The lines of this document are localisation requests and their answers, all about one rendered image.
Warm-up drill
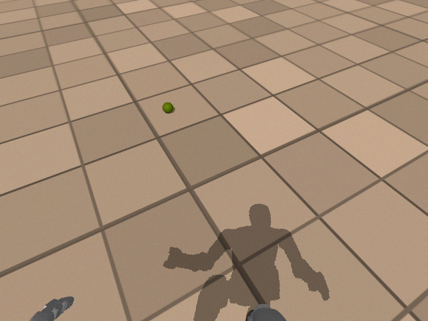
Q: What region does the left robot hand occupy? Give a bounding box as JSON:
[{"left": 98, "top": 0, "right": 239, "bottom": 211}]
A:
[{"left": 29, "top": 296, "right": 74, "bottom": 321}]

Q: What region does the ball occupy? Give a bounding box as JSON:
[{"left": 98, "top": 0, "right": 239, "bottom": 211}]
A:
[{"left": 163, "top": 102, "right": 173, "bottom": 113}]

